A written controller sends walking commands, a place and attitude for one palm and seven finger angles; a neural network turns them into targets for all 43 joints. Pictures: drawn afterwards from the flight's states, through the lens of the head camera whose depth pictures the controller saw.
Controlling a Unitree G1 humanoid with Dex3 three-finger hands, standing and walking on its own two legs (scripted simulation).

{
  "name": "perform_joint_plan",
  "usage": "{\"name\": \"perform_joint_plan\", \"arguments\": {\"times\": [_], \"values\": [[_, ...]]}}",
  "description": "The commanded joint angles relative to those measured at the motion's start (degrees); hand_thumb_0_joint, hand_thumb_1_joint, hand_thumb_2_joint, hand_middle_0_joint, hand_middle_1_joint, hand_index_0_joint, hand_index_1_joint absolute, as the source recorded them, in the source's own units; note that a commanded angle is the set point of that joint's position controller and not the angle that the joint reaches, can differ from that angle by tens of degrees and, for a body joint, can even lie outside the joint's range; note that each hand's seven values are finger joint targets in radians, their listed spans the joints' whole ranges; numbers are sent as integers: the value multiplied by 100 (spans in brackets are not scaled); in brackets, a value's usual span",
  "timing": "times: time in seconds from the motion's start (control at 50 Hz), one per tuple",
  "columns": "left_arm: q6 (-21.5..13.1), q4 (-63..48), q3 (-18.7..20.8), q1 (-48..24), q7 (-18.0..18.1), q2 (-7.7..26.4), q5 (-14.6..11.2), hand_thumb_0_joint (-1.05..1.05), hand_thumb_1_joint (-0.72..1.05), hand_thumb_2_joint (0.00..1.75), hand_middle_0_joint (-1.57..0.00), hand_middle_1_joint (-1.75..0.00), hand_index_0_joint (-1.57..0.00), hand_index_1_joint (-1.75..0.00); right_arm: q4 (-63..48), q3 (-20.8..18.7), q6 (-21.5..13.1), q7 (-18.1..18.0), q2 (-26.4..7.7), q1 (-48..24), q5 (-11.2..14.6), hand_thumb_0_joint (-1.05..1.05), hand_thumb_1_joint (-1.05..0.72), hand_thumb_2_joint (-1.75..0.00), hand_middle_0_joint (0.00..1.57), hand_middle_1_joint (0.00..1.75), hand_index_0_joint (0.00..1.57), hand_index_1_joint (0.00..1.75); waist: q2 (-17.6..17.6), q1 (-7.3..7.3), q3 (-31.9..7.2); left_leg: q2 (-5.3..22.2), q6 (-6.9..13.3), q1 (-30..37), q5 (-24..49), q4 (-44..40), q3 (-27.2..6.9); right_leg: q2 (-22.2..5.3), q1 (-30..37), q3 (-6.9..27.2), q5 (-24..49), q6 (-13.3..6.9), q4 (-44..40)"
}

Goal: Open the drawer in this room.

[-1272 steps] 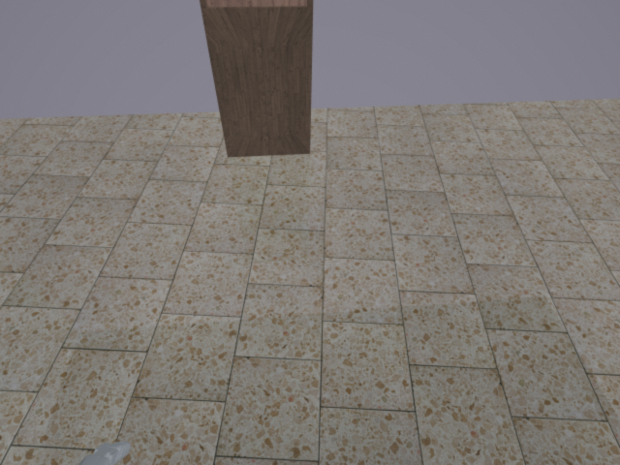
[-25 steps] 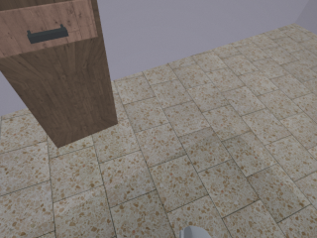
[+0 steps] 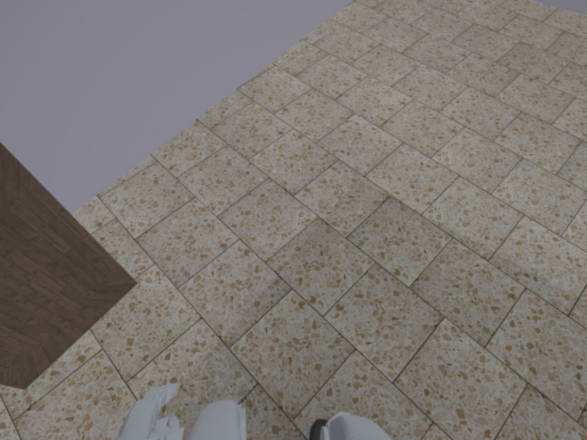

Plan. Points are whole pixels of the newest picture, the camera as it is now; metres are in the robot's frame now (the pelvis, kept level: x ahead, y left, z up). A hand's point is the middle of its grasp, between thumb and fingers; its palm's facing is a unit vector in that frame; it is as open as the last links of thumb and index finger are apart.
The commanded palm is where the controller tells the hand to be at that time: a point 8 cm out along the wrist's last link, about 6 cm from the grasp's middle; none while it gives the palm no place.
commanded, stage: walk to a spot facing it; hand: left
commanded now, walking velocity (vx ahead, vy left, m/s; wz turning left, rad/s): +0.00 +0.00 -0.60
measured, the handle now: out of the picture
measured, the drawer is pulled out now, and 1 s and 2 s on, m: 0.00 0.00 0.00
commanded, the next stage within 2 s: turn to face it in 1.22 s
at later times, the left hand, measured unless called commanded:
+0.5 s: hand (116, 439) +0.13 +0.28 -0.17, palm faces -0.19 -0.96 -0.22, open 7.4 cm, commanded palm none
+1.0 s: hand (239, 353) +0.25 +0.10 -0.13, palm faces -0.57 -0.76 -0.30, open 7.4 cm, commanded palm none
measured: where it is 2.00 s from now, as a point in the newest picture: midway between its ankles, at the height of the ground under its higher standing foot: outside the picture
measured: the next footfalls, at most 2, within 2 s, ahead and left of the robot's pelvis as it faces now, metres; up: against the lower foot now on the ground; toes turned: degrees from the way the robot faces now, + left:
left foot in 0.36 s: +0.08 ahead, +0.17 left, +0.00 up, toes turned -10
right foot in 0.88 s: +0.00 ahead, -0.07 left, +0.00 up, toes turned -38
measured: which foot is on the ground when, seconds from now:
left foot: up 0.00-0.34, down 0.36-0.88, up 0.90-1.00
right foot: down 0.00-0.38, up 0.40-0.86, down 0.88-1.00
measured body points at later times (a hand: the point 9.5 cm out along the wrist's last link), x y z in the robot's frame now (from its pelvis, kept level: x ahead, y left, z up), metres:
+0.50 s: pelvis +0.03 +0.08 +0.01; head +0.09 +0.10 +0.46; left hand +0.14 +0.33 -0.15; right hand +0.09 -0.19 -0.10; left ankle +0.04 +0.17 -0.73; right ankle +0.00 -0.05 -0.65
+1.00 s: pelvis +0.02 +0.02 +0.00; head +0.04 -0.04 +0.45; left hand +0.28 +0.14 -0.11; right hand -0.13 -0.20 -0.16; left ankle +0.06 +0.17 -0.65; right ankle -0.03 -0.05 -0.73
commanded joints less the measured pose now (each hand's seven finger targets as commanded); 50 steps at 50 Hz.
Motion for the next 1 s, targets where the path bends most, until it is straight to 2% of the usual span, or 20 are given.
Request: {"name": "perform_joint_plan", "arguments": {"times": [0.0,0.1,0.22,0.3,0.32,0.34,0.36,0.38,0.42,0.48,0.62,0.72,0.78,0.82,0.84,0.86,0.88,0.92,0.94,0.98], "values": [[-78,-300,365,293,90,1204,40,0,90,90,-20,-30,-20,-30,-340,-136,44,-55,-592,491,-41,0,-90,-90,20,30,20,30,-562,71,-1229,46,-122,-91,407,-453,-206,-1407,427,1460,2449,-263,-1493],[-56,-262,430,602,27,1202,68,0,90,90,-20,-30,-20,-30,-600,-141,-15,-43,-661,-115,-38,0,-90,-90,20,30,20,30,-889,259,-1308,-150,-152,-269,516,-1189,-235,-1209,709,1790,1937,-316,-1423],[26,-263,496,975,37,1313,96,0,90,90,-20,-30,-20,-30,-961,-108,-92,-61,-642,-915,35,0,-90,-90,20,30,20,30,-1034,539,-1402,-498,-68,128,31,-2709,-250,-1244,1026,2571,2425,-477,-1178],[101,-353,515,625,63,1387,78,0,90,90,-20,-30,-20,-30,-843,-125,-169,-102,-705,-345,97,0,-90,-90,20,30,20,30,-925,230,-1664,-635,70,1318,591,-4426,-275,-1108,696,2812,2238,-176,-784],[121,-398,484,543,63,1253,32,0,90,90,-20,-30,-20,-30,-757,-163,-227,-125,-862,-38,92,0,-90,-90,20,30,20,30,-578,72,-1826,-365,159,2259,1138,-5249,-418,-789,85,2564,1636,109,-375],[144,-486,407,702,31,897,-32,0,90,90,-20,-30,-20,-30,-789,-240,-267,-125,-1331,12,33,0,-90,-90,20,30,20,30,863,77,-1851,911,463,2914,1285,-5929,-1649,-12,-913,1830,-196,462,544],[156,-549,387,768,-20,827,28,0,90,90,-20,-30,-20,-30,-914,-311,-207,-110,-1698,-144,-8,0,-90,-90,20,30,20,30,1758,155,-1470,1993,903,2650,2056,-5970,-2365,184,-1603,997,-2074,750,1794],[179,-465,459,837,-41,1018,102,0,90,90,-20,-30,-20,-30,-1012,-246,-157,-91,-1535,-351,-44,0,-90,-90,20,30,20,30,1188,227,-1232,2029,1167,2087,2370,-5813,-2046,-71,-1470,1031,-1921,802,2632],[270,-230,583,1011,-90,1128,145,0,90,90,-20,-30,-20,-30,-1118,-123,-205,-150,-1074,-862,-44,0,-90,-90,20,30,20,30,1318,496,-860,1264,766,1535,2466,-5872,-1108,-139,-1331,981,-1251,931,3339],[264,-185,537,1058,-162,938,112,0,90,90,-20,-30,-20,-30,-1041,-111,-263,-144,-960,-546,-50,0,-90,-90,20,30,20,30,890,455,-967,911,810,1876,3422,-5521,-362,-251,-1381,726,-834,996,3768],[269,-296,425,526,-190,669,71,0,90,90,-20,-30,-20,-30,-670,-242,-297,-136,-1031,420,-33,0,-90,-90,20,30,20,30,948,103,-1184,1177,1129,2939,4442,-5219,-9,-526,-1637,378,-964,1104,3045],[254,-420,352,43,-205,541,67,0,90,90,-20,-30,-20,-30,-496,-338,-252,-81,-1119,535,-76,0,-90,-90,20,30,20,30,1152,-56,-1025,1384,1166,2661,4255,-5087,389,-600,-1004,36,-1258,965,1743],[190,-424,343,171,-192,535,67,0,90,90,-20,-30,-20,-30,-459,-396,-247,-42,-1212,378,-88,0,-90,-90,20,30,20,30,1305,43,-1146,1481,1025,2486,4281,-4752,595,-452,-343,-152,-1178,778,777],[105,-288,380,695,-160,702,70,0,90,90,-20,-30,-20,-30,-454,-404,-249,-17,-1253,296,-41,0,-90,-90,20,30,20,30,875,374,-1427,1324,642,2170,4227,-3905,960,-370,699,-197,-70,620,-500],[16,-136,439,1259,-104,1126,107,0,90,90,-20,-30,-20,-30,-515,-379,-236,22,-1136,348,17,0,-90,-90,20,30,20,30,-26,657,-1774,1133,317,1220,3439,-2824,1126,-835,2029,430,1241,384,-1142],[-17,-16,572,1652,3,1844,130,0,90,90,-20,-30,-20,-30,-828,-204,-193,48,-628,94,26,0,-90,-90,20,30,20,30,-1931,859,-1807,145,-52,-665,-816,-1403,1181,-2360,2980,2591,3904,-243,-1148],[50,57,601,1786,73,1927,-6,0,90,90,-20,-30,-20,-30,-944,-188,-94,-50,-706,-231,35,0,-90,-90,20,30,20,30,-1675,907,-1841,-38,-31,-810,-1489,-705,288,-2678,2649,2603,5178,-698,-959],[79,-131,575,1179,140,1592,-18,0,90,90,-20,-30,-20,-30,-835,-171,-12,-82,-706,-264,11,0,-90,-90,20,30,20,30,-1522,677,-1453,128,-32,-1076,-736,-398,-176,-2194,2257,2350,3153,-644,-1303],[102,-222,514,858,142,1383,-33,0,90,90,-20,-30,-20,-30,-764,-202,1,-43,-820,-373,-23,0,-90,-90,20,30,20,30,-1062,582,-1223,202,-61,-1010,-241,-429,-224,-1908,1954,2154,2316,-487,-1394],[10,-297,403,619,75,1225,-19,0,90,90,-20,-30,-20,-30,-626,-227,4,40,-854,-173,-86,0,-90,-90,20,30,20,30,-800,376,-1074,113,-133,-723,366,-667,-127,-1518,1476,1801,1642,-239,-1601]]}}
